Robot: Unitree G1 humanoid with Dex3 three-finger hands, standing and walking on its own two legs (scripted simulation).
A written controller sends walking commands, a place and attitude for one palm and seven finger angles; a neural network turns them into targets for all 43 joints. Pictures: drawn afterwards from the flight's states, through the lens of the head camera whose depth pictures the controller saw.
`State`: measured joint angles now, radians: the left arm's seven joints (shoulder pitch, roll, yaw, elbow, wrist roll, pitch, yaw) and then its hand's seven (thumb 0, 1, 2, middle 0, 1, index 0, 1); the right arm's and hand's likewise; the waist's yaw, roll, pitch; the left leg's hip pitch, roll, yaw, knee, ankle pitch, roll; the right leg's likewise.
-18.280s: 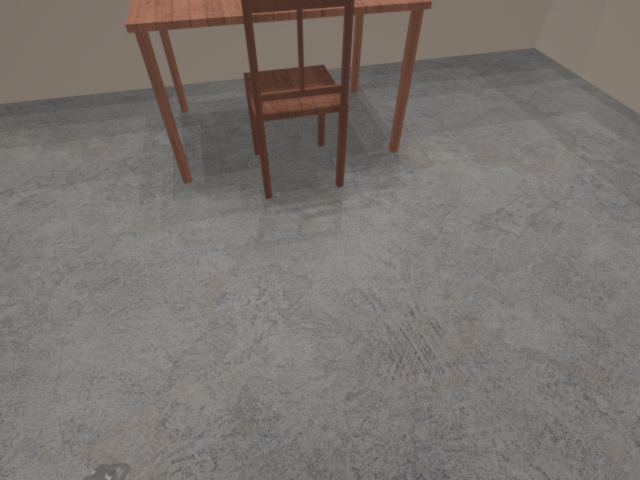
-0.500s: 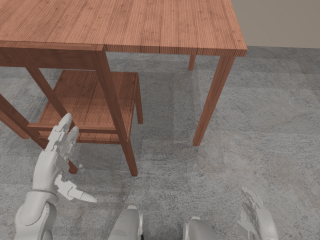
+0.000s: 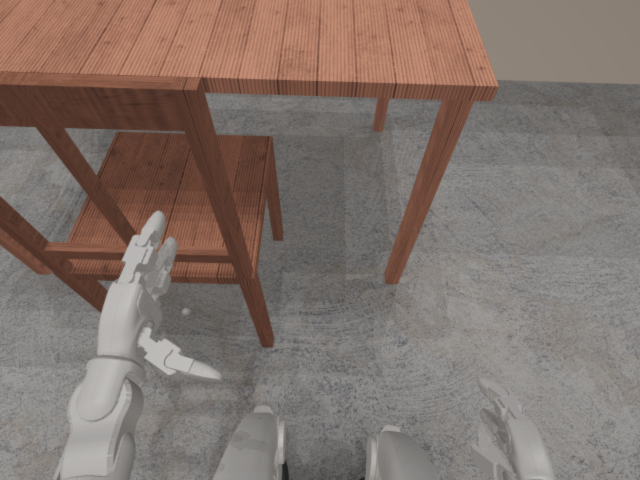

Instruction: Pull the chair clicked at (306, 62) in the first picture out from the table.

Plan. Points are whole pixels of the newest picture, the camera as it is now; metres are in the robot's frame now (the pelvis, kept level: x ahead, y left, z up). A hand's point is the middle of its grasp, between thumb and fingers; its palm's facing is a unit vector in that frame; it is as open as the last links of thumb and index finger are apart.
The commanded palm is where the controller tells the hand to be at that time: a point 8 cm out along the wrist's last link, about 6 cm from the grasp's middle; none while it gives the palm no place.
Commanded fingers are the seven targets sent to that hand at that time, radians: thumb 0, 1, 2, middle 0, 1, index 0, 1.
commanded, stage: aim the fingers beside a spindle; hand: left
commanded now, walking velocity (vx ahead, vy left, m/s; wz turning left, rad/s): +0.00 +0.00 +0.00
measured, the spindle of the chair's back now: (101, 198) +0.48 +0.35 +0.01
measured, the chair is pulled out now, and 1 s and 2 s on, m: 0.00 0.00 0.00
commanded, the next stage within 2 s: push the fingers through the gap in 1.22 s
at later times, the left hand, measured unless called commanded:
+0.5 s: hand (214, 295) +0.33 +0.15 +0.03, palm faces +0.00 -1.00 -0.04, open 16.9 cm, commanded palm +0.31 +0.20 +0.03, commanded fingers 0.00 -0.50 0.30 -0.06 -0.08 -0.06 -0.08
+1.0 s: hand (215, 287) +0.34 +0.15 +0.02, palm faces +0.02 -1.00 -0.05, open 16.9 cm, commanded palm +0.31 +0.20 +0.02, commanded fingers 0.00 -0.50 0.30 -0.06 -0.08 -0.06 -0.08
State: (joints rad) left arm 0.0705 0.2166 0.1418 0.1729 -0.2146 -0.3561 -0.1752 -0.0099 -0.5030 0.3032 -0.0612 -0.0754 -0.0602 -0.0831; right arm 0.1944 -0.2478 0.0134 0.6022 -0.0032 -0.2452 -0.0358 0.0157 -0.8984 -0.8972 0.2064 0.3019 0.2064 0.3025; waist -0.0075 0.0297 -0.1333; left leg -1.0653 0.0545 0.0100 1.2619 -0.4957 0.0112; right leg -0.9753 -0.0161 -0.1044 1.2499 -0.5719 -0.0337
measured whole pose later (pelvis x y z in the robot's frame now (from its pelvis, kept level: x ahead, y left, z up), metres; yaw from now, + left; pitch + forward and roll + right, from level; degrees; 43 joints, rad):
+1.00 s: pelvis +0.00 -0.01 -0.01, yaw -1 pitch +20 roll -1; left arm -0.11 0.20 0.14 0.38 -0.17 -0.43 -0.12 -0.01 -0.50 0.30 -0.06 -0.08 -0.06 -0.08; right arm 0.21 -0.24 0.00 0.62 -0.01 -0.15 -0.01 0.01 -0.90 -0.90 0.21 0.30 0.21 0.30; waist -0.02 0.03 -0.16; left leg -1.15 0.06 0.02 1.31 -0.51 0.00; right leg -1.07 -0.01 -0.09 1.32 -0.59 -0.04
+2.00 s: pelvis +0.00 +0.00 -0.02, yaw -1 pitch +22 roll -2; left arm -0.41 0.23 0.21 0.67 -0.14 -0.44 -0.10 -0.01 -0.50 0.30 -0.06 -0.08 -0.06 -0.08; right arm 0.23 -0.25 0.00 0.66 -0.01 -0.13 -0.01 0.01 -0.90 -0.90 0.21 0.30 0.21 0.30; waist -0.06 0.02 -0.16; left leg -1.20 0.06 0.02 1.32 -0.50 0.01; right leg -1.12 -0.01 -0.08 1.32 -0.58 -0.03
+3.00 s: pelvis -0.01 +0.00 -0.02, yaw -2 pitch +23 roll -1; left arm -0.63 0.29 0.30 0.93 -0.10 -0.51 -0.10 -0.01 -0.50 0.30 -0.06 -0.08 -0.06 -0.08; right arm 0.27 -0.26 0.00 0.68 -0.02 -0.09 0.02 0.01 -0.90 -0.90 0.21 0.30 0.21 0.30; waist -0.10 0.03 -0.17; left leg -1.24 0.07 0.02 1.32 -0.49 0.01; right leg -1.17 0.00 -0.08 1.33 -0.57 -0.04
